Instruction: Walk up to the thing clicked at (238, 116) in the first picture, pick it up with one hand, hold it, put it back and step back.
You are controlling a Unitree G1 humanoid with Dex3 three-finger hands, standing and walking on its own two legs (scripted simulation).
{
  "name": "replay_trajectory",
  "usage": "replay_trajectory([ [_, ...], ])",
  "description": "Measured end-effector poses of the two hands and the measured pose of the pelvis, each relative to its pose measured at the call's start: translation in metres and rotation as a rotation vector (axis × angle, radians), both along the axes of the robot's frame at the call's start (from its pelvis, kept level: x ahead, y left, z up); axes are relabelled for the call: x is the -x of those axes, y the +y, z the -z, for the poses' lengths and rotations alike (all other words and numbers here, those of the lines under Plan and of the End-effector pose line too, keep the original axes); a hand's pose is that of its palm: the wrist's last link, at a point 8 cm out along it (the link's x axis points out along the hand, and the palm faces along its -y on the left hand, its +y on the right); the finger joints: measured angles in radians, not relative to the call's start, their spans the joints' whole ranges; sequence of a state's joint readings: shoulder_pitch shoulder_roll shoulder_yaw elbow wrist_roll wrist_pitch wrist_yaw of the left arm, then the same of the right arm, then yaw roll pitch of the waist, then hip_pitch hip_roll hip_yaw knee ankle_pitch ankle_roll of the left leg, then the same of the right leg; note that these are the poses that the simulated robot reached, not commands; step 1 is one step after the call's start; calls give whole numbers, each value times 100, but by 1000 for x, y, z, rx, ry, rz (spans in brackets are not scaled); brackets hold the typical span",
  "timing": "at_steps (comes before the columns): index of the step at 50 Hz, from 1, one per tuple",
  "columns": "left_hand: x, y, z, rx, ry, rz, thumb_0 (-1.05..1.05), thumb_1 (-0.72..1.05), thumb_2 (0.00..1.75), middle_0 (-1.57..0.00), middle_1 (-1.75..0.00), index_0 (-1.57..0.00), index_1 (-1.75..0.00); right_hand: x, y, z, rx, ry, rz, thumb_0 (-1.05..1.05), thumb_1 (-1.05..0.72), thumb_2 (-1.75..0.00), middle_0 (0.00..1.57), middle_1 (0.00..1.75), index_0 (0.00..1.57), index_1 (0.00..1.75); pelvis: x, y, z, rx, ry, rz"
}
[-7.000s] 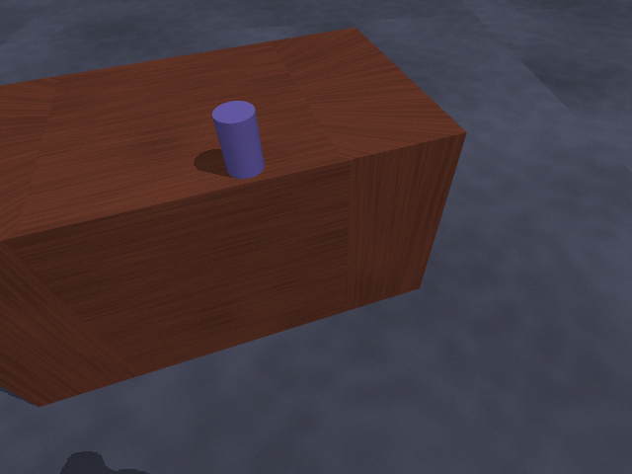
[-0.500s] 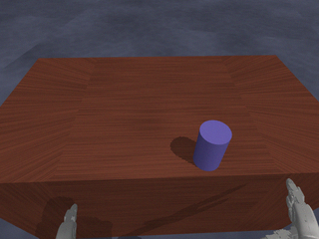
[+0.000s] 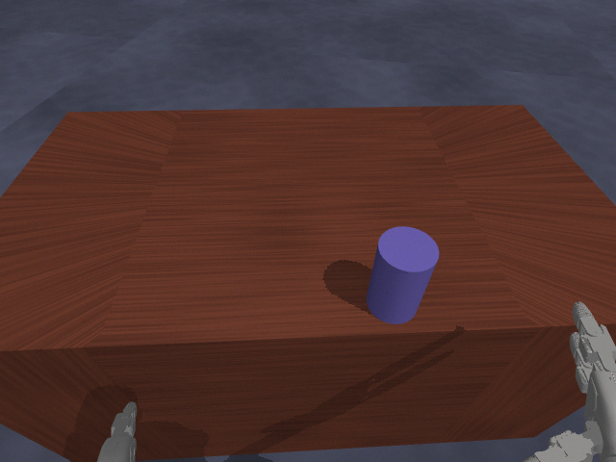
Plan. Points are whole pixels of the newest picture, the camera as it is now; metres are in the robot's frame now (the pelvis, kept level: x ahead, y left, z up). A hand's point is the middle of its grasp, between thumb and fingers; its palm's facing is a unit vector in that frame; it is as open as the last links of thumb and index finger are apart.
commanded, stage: rise first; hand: right
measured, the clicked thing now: (399, 277) +0.39 -0.13 -0.01
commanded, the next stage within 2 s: go down in 0.38 s
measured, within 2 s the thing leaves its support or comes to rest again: neither
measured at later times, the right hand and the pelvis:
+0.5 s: hand (561, 392) +0.18 -0.24 +0.08, palm faces +0.26 +0.89 -0.38, open 17.5 cm; pelvis -0.01 +0.00 +0.00, yaw +0 degrees
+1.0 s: hand (568, 318) +0.25 -0.27 +0.10, palm faces +0.17 +0.97 -0.18, open 17.7 cm; pelvis +0.00 +0.00 +0.00, yaw -1 degrees
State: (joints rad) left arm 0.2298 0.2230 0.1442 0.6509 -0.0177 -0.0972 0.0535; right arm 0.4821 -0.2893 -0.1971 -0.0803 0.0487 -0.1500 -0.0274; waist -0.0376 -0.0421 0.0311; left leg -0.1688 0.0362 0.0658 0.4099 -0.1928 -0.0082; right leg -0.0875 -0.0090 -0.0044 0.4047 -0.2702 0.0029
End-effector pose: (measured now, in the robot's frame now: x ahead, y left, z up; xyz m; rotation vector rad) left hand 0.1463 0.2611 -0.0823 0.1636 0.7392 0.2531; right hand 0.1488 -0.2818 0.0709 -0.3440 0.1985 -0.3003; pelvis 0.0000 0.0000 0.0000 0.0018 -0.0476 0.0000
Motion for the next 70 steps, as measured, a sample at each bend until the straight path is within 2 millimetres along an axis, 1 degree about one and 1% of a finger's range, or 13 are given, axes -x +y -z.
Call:
replay_trajectory([
  [5, 4, -5, 1, 15, -5, 4, -1, -54, 7, -6, -6, -6, -7, 4, 0, -8, 15, -31, -12, -1, 56, -4, 6, 6, 5, 6, 3, -1, 0, 1, -3, 1],
  [11, 8, -4, 2, 15, -8, 3, -1, -54, 7, -6, -6, -6, -7, 7, 0, -17, 33, -65, -22, -1, 55, -4, 6, 6, 5, 6, 7, -2, 0, 2, -7, 1],
  [18, 11, -2, 5, 14, -2, -3, -1, -54, 8, -6, -6, -6, -7, 5, 2, -26, 50, -106, -44, -1, 55, -4, 6, 6, 5, 6, 9, -2, 0, 2, -8, 1],
  [29, 8, -2, 4, 14, -13, 11, -1, -53, 8, -6, -7, -6, -7, 6, 6, -40, 68, -181, -62, -1, 56, -5, 5, 6, 5, 6, 8, 0, 1, 2, 0, 3],
  [32, 6, -4, 7, 19, -1, 19, -1, -53, 7, -6, -6, -6, -6, 3, 4, -39, 62, -200, -59, -1, 57, -5, 5, 6, 5, 6, 8, 1, 2, 1, 6, 5],
  [38, 1, -10, 12, 27, 18, 24, -1, -53, 5, -6, -6, -7, -6, -13, -10, -36, 24, -217, -45, -1, 59, -6, 3, 7, 5, 6, 7, 3, 3, 1, 12, 13],
  [46, -6, -8, 6, -13, -6, 7, -1, -52, 5, -6, -5, -7, -5, -56, -33, -40, -76, -239, -106, -1, 60, -6, 3, 6, 5, 6, 6, 5, 3, 0, 20, 17],
  [52, 0, -1, 4, -42, -5, -18, -1, -52, 4, -6, -5, -7, -4, -79, -45, -41, -159, -214, -169, -1, 60, -5, 4, 6, 5, 6, 2, 2, 3, -1, 37, 9],
  [56, 6, -1, 8, -52, 26, -21, -1, -52, 5, -5, -5, -7, -4, -86, -50, -40, -191, -206, -193, -1, 61, -5, 4, 6, 5, 6, 1, 1, 3, -2, 47, 3],
  [60, 9, -2, 11, -58, 48, -18, -1, -52, 5, -5, -5, -6, -4, -87, -54, -36, -210, -198, -201, -1, 61, -5, 4, 6, 5, 5, 2, -1, 4, -4, 54, 2],
  [65, 4, -6, 9, -71, 35, -2, -1, -52, 5, -5, -5, -6, -4, -90, -59, -34, -234, -210, -197, -1, 60, -5, 4, 6, 5, 6, 4, -2, 4, -5, 59, 6],
  [70, 0, -13, 5, -77, 6, 13, -1, -52, 5, -6, -5, -6, -4, -99, -67, -36, -268, -222, -202, -1, 60, -5, 4, 6, 5, 5, 7, -1, 5, -6, 66, 12],
])
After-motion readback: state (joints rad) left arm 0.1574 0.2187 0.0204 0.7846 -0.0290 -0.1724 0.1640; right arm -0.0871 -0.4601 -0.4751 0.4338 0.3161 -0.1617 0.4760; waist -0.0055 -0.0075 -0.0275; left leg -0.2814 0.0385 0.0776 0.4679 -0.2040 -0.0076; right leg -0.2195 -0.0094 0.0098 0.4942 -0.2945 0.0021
